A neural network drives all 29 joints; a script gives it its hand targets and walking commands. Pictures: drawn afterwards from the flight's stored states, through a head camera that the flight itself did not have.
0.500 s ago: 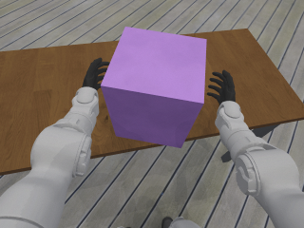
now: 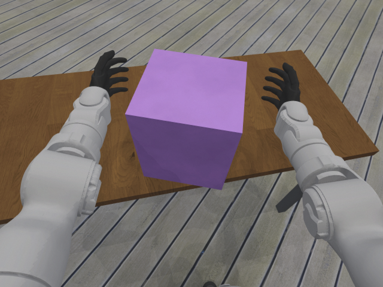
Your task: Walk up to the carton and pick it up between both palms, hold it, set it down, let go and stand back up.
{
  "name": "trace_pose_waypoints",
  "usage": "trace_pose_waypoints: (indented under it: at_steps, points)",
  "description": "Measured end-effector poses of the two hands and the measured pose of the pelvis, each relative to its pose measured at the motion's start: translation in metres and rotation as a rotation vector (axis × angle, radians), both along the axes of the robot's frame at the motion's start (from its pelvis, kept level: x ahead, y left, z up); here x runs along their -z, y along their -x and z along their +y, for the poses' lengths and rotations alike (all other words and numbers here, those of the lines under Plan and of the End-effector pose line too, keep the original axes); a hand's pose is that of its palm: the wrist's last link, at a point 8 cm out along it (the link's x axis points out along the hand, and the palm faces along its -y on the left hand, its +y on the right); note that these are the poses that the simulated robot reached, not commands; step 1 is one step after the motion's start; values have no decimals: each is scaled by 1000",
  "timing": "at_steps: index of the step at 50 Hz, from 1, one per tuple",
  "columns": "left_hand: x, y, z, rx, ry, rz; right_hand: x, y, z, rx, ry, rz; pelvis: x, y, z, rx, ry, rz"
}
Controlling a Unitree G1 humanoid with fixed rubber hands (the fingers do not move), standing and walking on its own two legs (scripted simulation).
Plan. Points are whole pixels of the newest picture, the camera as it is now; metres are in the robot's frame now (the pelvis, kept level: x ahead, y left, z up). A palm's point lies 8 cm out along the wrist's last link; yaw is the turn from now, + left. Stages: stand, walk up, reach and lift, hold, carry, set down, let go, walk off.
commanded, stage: set down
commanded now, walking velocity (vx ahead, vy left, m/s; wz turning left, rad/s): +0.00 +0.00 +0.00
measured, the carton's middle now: (190, 124) +0.47 -0.04 +0.02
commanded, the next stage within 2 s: none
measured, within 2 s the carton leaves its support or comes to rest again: neither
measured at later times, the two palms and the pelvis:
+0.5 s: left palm (87, 75) +0.49 +0.15 +0.17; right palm (295, 93) +0.42 -0.23 +0.16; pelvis +0.01 +0.00 +0.02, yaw +0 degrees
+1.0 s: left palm (73, 123) +0.43 +0.19 +0.12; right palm (285, 130) +0.36 -0.21 +0.11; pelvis +0.00 +0.01 +0.02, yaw +0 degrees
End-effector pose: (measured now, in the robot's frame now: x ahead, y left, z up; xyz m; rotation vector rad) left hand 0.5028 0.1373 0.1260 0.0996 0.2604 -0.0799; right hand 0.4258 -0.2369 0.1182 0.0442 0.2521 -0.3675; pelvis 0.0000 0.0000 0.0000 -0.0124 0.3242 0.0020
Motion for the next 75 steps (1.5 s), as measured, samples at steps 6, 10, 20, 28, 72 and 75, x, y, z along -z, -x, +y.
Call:
trace_pose_waypoints:
  at_steps: [6,10,20,28,72,75]
  points:
    - [-31,-2,5,-9,-1,-19,-28,-3,2,3,-6,-8,-5,-3,1,-2,3,-42]
    - [-46,-3,6,-13,4,-8,-39,-2,2,8,-14,10,-8,-6,0,-4,2,-73]
    - [-61,-1,7,7,8,-18,-52,1,2,8,-10,9,-14,-11,-2,-4,3,-143]
    - [-32,23,19,11,0,8,-26,20,9,-12,-23,8,-18,-13,-2,3,2,-215]
    - [65,138,68,-1,32,44,55,118,32,-22,-37,-4,-17,-15,13,9,10,-348]
    - [69,146,71,-1,34,38,59,124,31,-28,-34,-4,-17,-16,12,9,9,-351]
